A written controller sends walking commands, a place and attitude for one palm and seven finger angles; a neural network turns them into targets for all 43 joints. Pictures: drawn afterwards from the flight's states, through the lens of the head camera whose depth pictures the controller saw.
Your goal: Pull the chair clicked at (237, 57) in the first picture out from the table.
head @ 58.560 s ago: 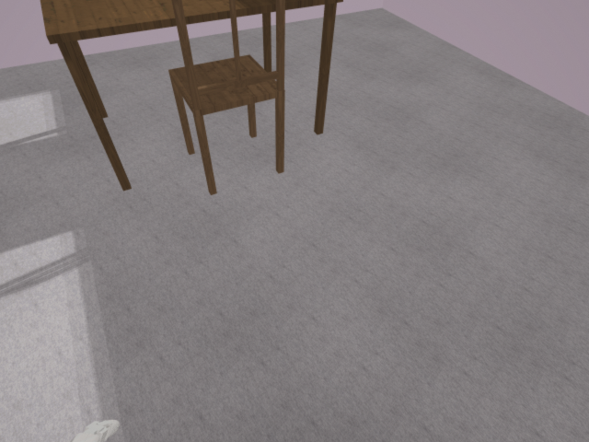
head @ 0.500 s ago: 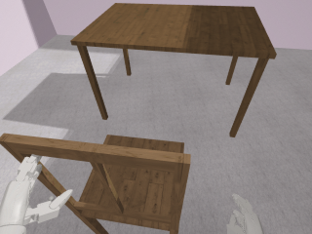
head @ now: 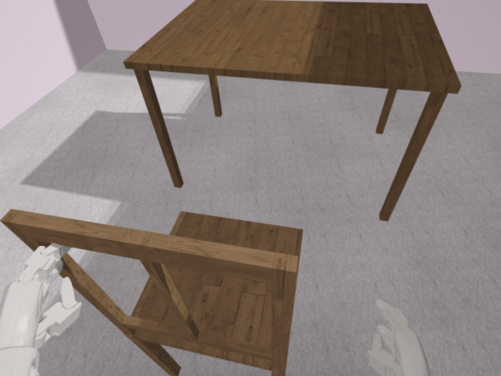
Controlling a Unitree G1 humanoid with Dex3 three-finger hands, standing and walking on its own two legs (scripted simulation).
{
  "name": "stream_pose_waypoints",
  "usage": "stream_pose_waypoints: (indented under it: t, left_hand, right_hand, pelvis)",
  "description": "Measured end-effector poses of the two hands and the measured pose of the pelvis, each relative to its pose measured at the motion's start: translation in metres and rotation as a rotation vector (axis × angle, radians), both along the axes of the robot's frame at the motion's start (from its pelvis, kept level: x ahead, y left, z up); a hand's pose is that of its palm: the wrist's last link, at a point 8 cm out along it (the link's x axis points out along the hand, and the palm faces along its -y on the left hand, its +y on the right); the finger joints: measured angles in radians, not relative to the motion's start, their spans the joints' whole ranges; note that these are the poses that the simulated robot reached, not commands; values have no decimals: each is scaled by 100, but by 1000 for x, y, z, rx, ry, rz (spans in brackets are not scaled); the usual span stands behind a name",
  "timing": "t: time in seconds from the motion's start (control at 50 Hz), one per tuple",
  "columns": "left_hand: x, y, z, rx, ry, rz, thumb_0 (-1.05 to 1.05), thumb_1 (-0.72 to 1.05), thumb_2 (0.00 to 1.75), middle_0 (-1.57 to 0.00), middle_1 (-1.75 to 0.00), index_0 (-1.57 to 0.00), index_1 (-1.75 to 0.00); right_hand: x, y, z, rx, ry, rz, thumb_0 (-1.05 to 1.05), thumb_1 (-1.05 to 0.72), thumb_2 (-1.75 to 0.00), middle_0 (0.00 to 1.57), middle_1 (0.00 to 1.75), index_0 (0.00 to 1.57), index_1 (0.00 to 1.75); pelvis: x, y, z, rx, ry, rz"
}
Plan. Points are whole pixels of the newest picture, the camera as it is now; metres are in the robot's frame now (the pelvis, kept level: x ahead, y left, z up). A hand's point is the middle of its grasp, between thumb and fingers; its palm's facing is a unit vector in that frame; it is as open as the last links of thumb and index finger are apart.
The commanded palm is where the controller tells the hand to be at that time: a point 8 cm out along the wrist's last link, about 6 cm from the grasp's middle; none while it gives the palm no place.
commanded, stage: draw the hand back to the body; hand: left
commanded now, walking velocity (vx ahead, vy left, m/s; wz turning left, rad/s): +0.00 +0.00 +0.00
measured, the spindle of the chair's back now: (176, 304) +0.23 +0.18 -0.05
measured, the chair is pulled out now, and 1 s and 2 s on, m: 0.65 0.68 0.68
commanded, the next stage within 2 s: step back with the hand held close in 0.04 s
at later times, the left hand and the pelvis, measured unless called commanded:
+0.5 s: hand (63, 328) +0.14 +0.27 +0.09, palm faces +0.19 -0.82 -0.54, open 7.0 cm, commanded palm +0.09 +0.31 +0.18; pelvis -0.06 +0.01 +0.00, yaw -2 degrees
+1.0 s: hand out of the picture +0.08 +0.28 +0.20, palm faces +0.53 -0.72 -0.45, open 7.2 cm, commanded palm +0.02 +0.31 +0.18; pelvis -0.12 +0.01 -0.01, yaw +0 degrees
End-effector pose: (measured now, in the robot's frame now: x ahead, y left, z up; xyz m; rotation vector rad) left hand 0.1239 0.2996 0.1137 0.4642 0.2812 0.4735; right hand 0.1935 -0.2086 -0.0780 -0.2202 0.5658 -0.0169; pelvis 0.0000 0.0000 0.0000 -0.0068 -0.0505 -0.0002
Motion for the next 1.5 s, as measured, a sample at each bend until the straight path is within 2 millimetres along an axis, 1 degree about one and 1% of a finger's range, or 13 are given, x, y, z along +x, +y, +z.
stream_pose_waypoints:
  t: [0.22,0.4,0.62,0.76,0.9,0.96,1.02,1.08,1.16,1.2,1.28,1.42,1.5]
  left_hand:
    - [-2,4,1,-2,2,-35,1,89,90,-21,-31,-34,-33]
    - [-1,10,1,32,14,-114,1,89,90,-22,-31,-31,-33]
    - [-46,4,9,109,10,-306,1,89,90,-24,-32,-36,-35]
    - [-73,1,13,178,-56,-288,1,89,90,-27,-33,-45,-39]
    - [-89,-5,83,265,-504,-222,2,89,90,-27,-33,-34,-35]
    - [-93,2,101,304,-620,-210,1,89,90,-25,-32,-29,-33]
    - [-92,16,98,310,-593,-166,1,89,90,-23,-31,-25,-32]
    - [-92,26,80,293,-502,-133,1,89,90,-22,-31,-23,-31]
    - [-101,17,48,223,-403,-150,1,89,90,-21,-30,-21,-30]
    - [-108,9,42,182,-395,-173,1,89,90,-21,-30,-21,-30]
    - [-123,6,54,183,-471,-260,1,89,90,-22,-30,-21,-30]
    - [-142,38,98,321,-591,-235,1,88,90,-22,-30,-22,-30]
    - [-148,43,98,279,-588,-197,1,89,90,-21,-30,-21,-30]
  right_hand:
    - [-12,3,3,14,5,-26,1,-90,-90,21,30,20,30]
    - [-52,-8,-1,-27,126,-111,1,-90,-89,21,30,20,30]
    - [-110,-11,0,-82,161,-170,1,-90,-89,21,30,20,30]
    - [-133,-11,-9,-74,131,-122,1,-90,-89,21,30,20,30]
    - [-156,-19,-15,-111,172,-76,1,-90,-89,21,30,20,30]
    - [-164,-22,-12,-103,166,-125,1,-90,-89,21,30,20,30]
    - [-171,-22,-7,-58,123,-191,1,-90,-89,21,30,20,30]
    - [-177,-21,-8,-20,91,-218,1,-90,-89,21,30,20,30]
    - [-189,-21,-17,-33,126,-187,1,-90,-89,21,30,20,30]
    - [-197,-20,-20,-65,173,-162,1,-90,-89,21,30,20,30]
    - [-215,-15,-16,-130,239,-136,1,-90,-89,21,30,20,30]
    - [-236,9,-5,-79,207,-180,1,-90,-89,20,30,20,30]
    - [-243,19,-2,-24,190,-180,1,-90,-89,21,30,20,30]
  pelvis:
    - [-11,3,1,1,-15,-13]
    - [-46,10,4,9,13,-33]
    - [-81,13,-4,7,21,-15]
    - [-101,3,-12,-6,10,0]
    - [-116,3,-15,-10,31,14]
    - [-122,8,-16,-7,27,9]
    - [-125,13,-14,-14,30,-4]
    - [-132,12,-16,-9,25,3]
    - [-143,11,-23,9,20,4]
    - [-150,14,-22,5,32,10]
    - [-162,22,-21,7,48,9]
    - [-177,32,-7,-79,64,23]
    - [-188,32,-2,-75,97,-25]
